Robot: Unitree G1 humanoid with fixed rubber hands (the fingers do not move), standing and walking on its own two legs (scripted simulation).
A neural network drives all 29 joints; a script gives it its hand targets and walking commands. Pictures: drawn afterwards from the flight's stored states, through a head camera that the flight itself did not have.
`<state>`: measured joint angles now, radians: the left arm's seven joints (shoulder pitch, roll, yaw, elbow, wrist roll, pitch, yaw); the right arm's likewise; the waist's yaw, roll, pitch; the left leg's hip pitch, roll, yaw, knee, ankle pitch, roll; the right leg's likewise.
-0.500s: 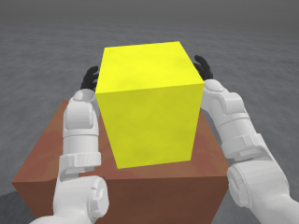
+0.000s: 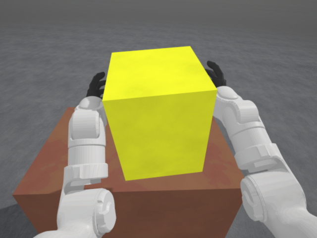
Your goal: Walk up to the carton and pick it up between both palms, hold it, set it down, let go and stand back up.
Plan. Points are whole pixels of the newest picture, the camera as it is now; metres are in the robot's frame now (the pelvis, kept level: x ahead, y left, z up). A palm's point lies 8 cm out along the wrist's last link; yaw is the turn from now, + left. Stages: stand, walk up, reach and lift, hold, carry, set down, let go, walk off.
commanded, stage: hold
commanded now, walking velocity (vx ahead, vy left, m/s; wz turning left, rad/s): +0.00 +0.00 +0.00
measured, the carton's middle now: (157, 113) +0.37 +0.01 +0.21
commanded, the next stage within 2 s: none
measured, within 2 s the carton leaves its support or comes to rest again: neither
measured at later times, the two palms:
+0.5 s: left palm (95, 102) +0.36 +0.15 +0.25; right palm (217, 91) +0.36 -0.14 +0.27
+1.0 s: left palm (95, 101) +0.36 +0.15 +0.25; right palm (217, 90) +0.37 -0.14 +0.27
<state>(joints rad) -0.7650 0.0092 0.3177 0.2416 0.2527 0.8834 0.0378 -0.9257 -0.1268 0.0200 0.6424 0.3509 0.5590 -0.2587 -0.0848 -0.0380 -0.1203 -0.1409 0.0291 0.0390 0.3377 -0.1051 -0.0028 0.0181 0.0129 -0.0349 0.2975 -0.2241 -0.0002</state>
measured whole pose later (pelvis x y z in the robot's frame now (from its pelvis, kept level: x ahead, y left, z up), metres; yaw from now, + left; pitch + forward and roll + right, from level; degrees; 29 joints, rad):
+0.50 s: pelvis +0.00 +0.00 +0.00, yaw +0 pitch -6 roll -1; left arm -0.76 0.01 0.32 0.23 0.26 0.89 0.02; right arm -0.93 -0.13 0.03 0.63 0.36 0.58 -0.27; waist -0.09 -0.03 -0.11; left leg -0.14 0.03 0.04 0.34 -0.10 0.00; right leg 0.02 0.01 -0.03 0.30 -0.22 0.00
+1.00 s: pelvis +0.00 +0.00 +0.00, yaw +0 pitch -5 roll -1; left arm -0.77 0.01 0.32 0.24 0.26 0.88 0.03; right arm -0.94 -0.14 0.04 0.65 0.37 0.57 -0.27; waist -0.09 -0.03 -0.12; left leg -0.14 0.03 0.04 0.34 -0.11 0.00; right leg 0.03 0.02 -0.03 0.29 -0.22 0.00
